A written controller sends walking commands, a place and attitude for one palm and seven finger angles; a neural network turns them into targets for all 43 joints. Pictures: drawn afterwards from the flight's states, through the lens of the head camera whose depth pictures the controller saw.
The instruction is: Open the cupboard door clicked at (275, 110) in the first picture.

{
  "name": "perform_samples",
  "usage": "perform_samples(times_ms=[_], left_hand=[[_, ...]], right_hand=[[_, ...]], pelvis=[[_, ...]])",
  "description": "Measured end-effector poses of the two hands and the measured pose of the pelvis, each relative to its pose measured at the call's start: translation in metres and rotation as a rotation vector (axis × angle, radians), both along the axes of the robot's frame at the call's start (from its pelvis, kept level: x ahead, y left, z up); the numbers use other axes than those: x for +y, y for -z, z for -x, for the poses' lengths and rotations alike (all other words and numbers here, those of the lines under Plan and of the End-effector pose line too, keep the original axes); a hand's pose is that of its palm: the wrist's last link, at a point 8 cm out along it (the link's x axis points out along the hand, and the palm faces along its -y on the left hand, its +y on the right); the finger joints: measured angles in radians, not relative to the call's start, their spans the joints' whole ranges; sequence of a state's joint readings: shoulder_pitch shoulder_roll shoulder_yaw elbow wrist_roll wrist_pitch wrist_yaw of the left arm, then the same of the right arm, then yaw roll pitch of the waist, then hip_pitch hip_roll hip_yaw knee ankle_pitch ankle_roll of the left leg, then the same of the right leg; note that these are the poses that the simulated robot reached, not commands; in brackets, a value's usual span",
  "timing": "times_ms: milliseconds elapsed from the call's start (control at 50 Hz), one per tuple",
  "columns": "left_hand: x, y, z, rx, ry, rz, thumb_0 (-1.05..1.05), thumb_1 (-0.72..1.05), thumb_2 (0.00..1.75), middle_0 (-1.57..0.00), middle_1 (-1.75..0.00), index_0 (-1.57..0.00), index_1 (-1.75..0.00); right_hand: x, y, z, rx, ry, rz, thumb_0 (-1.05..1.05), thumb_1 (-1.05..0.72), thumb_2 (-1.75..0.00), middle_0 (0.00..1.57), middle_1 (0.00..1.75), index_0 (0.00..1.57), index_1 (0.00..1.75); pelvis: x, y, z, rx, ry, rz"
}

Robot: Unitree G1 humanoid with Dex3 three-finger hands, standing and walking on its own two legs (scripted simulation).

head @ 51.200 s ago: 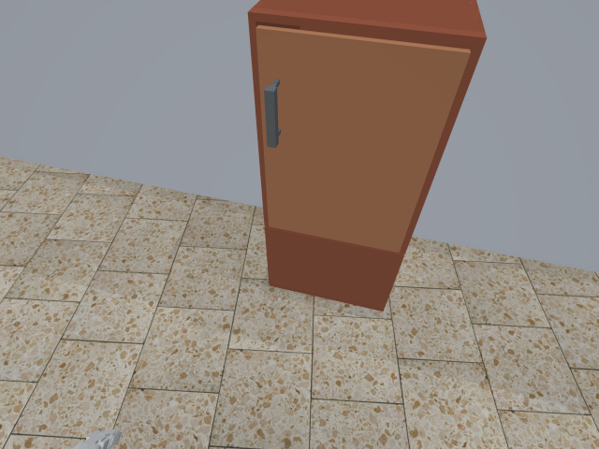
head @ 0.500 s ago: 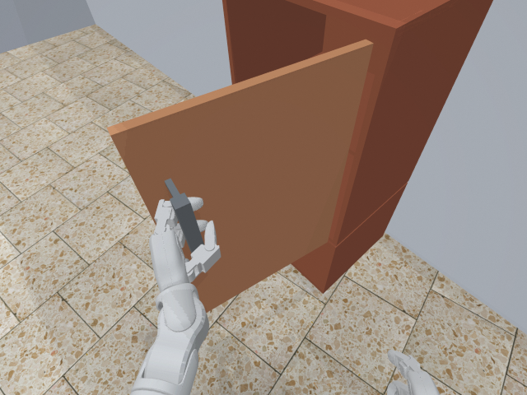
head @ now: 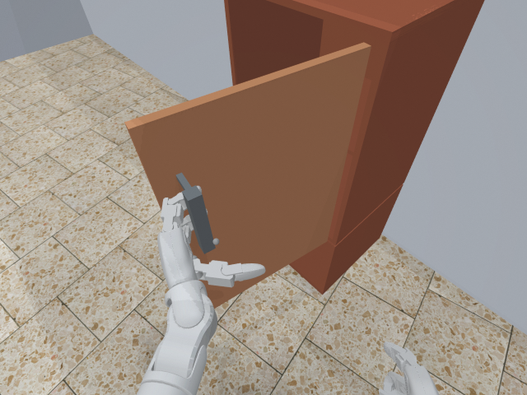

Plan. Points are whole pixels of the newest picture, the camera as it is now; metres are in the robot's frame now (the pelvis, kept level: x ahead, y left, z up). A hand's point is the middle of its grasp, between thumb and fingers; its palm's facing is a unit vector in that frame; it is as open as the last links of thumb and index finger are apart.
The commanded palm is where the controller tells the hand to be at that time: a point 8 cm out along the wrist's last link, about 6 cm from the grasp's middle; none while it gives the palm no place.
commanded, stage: open thumb and fingers to let go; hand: left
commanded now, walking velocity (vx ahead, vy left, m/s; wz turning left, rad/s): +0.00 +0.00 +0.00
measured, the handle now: (195, 214) +0.38 +0.14 +0.07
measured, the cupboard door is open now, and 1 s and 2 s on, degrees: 80 81 81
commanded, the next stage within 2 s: slide the hand sideways off the handle in 0.12 s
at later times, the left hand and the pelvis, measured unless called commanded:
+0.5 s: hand (202, 260) +0.29 +0.11 +0.07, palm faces -0.11 -0.99 -0.02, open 16.6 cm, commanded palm +0.27 +0.15 +0.07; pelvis -0.01 +0.02 +0.00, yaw +1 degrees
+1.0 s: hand (175, 285) +0.25 +0.14 +0.07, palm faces -0.02 -1.00 -0.05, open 16.4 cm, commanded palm +0.23 +0.20 +0.07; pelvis +0.01 +0.01 +0.00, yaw +0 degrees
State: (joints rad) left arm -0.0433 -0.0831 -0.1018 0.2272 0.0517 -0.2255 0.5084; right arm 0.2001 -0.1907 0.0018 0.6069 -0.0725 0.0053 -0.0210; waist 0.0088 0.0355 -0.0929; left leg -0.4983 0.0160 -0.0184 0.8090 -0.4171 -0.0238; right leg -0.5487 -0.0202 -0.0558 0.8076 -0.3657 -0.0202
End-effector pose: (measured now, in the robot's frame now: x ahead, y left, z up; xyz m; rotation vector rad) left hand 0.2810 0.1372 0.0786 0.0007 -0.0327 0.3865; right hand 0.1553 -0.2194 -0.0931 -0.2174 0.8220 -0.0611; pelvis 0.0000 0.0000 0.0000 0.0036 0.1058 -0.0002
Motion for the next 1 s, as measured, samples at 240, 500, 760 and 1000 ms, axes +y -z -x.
perform_samples(times_ms=[240, 500, 760, 1000], left_hand=[[-0.002, 0.004, -0.004, 0.015, 0.023, -0.004, -0.01, -0.5, 0.3, -0.21, -0.48, -0.2, -0.46], [0.029, 0.003, 0.004, 0.02, 0.5, -0.028, -0.01, -0.51, 0.3, -0.15, -0.33, -0.07, -0.32], [0.028, 0.009, 0.015, 0.025, 0.471, -0.042, -0.01, -0.5, 0.3, -0.13, -0.29, -0.12, -0.29], [0.06, 0.007, 0.047, 0.043, 0.403, -0.052, -0.01, -0.5, 0.3, -0.15, -0.3, -0.14, -0.3]], right_hand=[[0.018, 0.001, 0.002, 0.006, -0.022, 0.0, 0.01, -0.91, -0.9, 0.2, 0.3, 0.2, 0.3], [0.014, -0.001, 0.019, -0.033, 0.009, 0.003, 0.02, -0.91, -0.9, 0.2, 0.3, 0.2, 0.3], [0.021, -0.014, -0.001, -0.106, -0.017, -0.026, 0.02, -0.91, -0.9, 0.2, 0.3, 0.2, 0.3], [0.015, -0.015, -0.025, -0.135, -0.033, -0.02, 0.02, -0.91, -0.9, 0.2, 0.3, 0.2, 0.3]], pelvis=[[0.01, 0.002, 0.008, 0.003, -0.002, 0.005], [0.019, 0.002, 0.012, -0.026, -0.013, 0.013], [0.018, 0.003, 0.003, -0.007, 0.013, 0.004], [0.01, 0.004, -0.012, 0.008, 0.0, 0.01]])
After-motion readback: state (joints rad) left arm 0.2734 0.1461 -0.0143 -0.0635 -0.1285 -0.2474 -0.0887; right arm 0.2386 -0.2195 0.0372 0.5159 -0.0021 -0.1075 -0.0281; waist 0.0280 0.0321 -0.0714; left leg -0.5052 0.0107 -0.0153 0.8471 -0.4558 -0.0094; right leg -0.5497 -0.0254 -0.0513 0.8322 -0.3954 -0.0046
